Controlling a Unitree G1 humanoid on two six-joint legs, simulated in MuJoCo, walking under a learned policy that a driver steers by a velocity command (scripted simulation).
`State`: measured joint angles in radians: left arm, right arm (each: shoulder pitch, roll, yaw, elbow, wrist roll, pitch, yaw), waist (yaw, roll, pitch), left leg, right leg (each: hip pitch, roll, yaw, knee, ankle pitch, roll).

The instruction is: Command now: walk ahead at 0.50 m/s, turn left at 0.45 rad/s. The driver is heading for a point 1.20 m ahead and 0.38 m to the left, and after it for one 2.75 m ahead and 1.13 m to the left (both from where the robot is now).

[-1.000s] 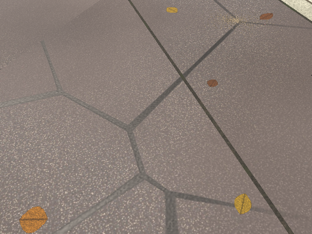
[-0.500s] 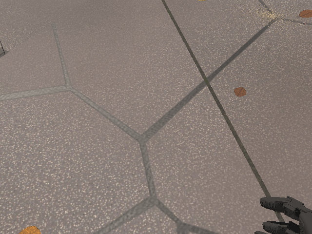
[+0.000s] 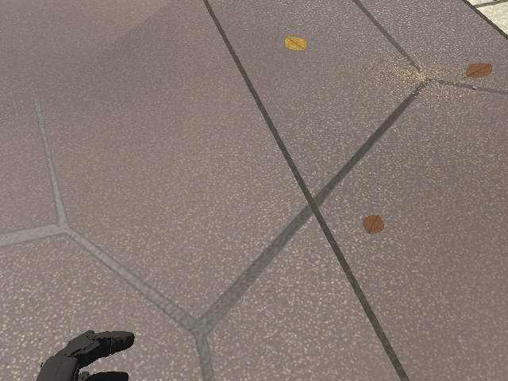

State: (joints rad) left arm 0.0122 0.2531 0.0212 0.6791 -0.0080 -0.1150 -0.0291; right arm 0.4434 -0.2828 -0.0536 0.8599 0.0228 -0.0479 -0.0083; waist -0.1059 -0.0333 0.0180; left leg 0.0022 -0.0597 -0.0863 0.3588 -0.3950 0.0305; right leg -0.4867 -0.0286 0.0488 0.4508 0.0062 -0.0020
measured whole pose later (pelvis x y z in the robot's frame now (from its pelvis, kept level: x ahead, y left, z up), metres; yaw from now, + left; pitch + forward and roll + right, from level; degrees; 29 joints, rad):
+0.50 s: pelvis +0.25 +0.04 -0.01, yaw +18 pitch +1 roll -3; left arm 0.31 0.31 0.09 0.86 -0.03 -0.06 0.00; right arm 0.08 -0.28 -0.05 0.62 0.02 -0.01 0.05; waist 0.08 0.02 0.05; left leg -0.56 0.06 0.04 0.64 -0.13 0.08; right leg 0.09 -0.05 -0.27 0.32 -0.40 0.07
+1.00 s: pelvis +0.52 +0.14 +0.00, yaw +33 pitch +2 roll +0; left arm 0.02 0.28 0.04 0.70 0.00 -0.11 -0.04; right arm 0.39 -0.30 -0.07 0.74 0.02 -0.03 -0.02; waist -0.08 -0.04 0.01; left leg -0.04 -0.10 -0.19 0.41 -0.39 0.07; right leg -0.51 0.00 0.05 0.48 0.02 0.01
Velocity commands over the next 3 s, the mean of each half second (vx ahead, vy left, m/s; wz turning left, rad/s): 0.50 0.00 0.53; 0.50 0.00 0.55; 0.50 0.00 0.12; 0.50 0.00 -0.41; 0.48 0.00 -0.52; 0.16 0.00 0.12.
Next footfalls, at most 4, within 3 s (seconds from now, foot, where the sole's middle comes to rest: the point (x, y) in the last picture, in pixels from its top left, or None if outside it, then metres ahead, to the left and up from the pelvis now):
0.02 right None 0.18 -0.13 -0.77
0.52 left None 0.39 0.19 -0.77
1.02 right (184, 289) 0.74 0.14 -0.77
1.54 left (55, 274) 0.82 0.51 -0.77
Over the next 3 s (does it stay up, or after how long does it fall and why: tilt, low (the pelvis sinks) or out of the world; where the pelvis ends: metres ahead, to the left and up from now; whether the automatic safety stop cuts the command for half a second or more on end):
stays up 1.35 0.53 0.01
